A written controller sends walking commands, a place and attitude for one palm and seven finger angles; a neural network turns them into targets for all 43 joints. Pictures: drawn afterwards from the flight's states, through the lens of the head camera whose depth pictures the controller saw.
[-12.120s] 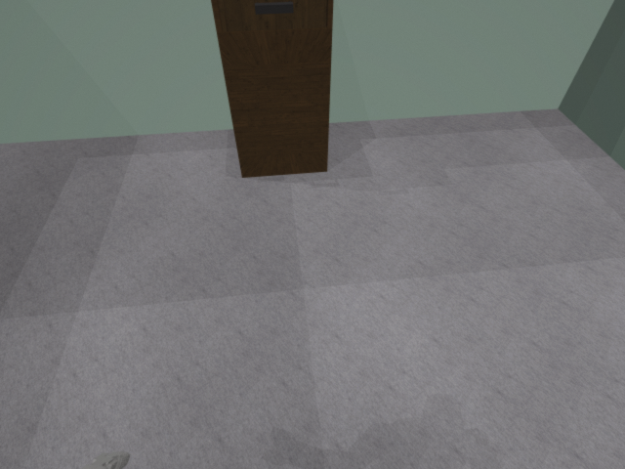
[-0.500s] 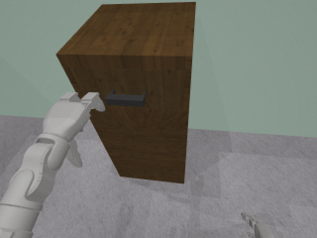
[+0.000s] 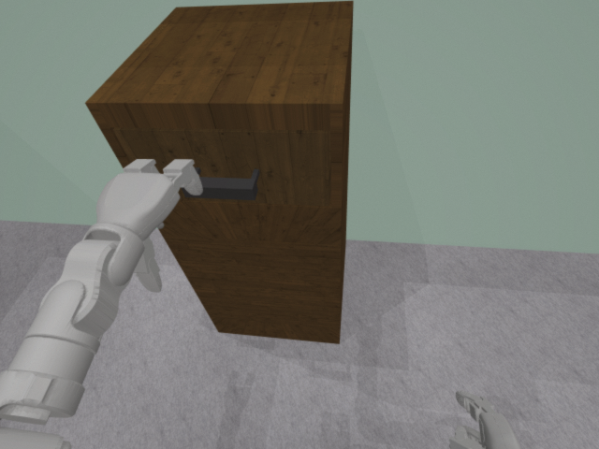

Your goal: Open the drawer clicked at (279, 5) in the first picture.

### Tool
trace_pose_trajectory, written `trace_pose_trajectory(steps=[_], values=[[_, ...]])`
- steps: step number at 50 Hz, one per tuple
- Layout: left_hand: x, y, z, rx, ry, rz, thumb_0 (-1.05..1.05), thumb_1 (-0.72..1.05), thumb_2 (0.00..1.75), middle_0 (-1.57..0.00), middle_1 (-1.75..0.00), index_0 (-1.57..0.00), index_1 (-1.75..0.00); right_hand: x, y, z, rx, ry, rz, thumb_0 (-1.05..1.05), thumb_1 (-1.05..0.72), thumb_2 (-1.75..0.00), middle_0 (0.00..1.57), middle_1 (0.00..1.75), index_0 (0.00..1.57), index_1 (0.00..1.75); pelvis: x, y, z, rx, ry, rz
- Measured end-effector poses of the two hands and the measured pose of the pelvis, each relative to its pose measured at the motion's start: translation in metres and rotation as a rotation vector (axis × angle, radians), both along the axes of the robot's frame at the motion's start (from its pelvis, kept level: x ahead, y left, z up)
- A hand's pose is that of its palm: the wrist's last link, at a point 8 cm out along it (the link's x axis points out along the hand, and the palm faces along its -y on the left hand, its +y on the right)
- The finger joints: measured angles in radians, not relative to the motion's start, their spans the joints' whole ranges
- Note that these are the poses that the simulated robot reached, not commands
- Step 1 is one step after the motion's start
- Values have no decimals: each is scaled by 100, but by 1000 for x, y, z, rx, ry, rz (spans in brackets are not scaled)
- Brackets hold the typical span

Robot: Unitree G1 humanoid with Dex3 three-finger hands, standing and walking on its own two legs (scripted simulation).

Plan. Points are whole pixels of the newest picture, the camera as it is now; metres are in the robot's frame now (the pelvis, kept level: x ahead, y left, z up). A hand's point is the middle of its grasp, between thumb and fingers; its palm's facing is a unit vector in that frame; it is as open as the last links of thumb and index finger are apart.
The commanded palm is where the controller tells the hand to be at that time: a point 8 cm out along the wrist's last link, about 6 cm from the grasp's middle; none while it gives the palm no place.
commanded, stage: move the hooked fingers above the handle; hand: left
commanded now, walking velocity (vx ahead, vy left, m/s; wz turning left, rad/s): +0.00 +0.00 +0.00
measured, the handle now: (223, 180) +0.55 +0.22 +0.02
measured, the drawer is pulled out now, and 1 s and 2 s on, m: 0.00 0.00 0.00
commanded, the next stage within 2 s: lower the fingers behind the handle in 1.94 s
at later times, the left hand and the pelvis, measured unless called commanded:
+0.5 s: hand (189, 200) +0.42 +0.22 +0.10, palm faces +0.00 -0.03 -1.00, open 13.8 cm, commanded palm +0.41 +0.24 +0.16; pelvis +0.02 +0.00 -0.01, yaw -1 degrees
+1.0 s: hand (208, 182) +0.48 +0.21 +0.08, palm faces -0.04 -0.02 -1.00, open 13.8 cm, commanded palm +0.47 +0.23 +0.14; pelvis +0.03 +0.01 -0.01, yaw -1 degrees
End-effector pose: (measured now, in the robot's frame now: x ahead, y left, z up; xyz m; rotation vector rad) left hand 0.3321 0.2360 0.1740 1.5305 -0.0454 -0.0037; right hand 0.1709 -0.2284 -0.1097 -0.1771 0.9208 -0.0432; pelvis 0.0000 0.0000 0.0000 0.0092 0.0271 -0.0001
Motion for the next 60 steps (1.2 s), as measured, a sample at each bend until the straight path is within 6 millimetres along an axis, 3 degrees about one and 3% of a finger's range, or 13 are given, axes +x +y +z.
trace_pose_trajectory(steps=[15,31,39,60], values=[[41,-2,-15,3,44,3,0,-49,30,-32,-120,-32,-120,-39,-31,-16,-42,135,-104,1,-91,-90,20,30,20,30,12,-4,-3,3,52,-12],[89,-14,-24,19,49,2,0,-49,30,-32,-120,-32,-120,-35,-20,-20,-22,152,-132,1,-91,-90,20,30,20,30,22,1,-7,2,101,-16],[107,-13,-28,16,57,4,0,-49,30,-32,-120,-32,-120,-45,-19,-23,-29,187,-151,1,-91,-90,20,30,20,30,27,4,-9,0,122,-22],[154,-25,-35,22,55,12,0,-49,30,-33,-120,-32,-120,-115,-31,-31,-67,352,-256,1,-91,-90,20,30,20,30,28,8,-14,-5,189,-34]])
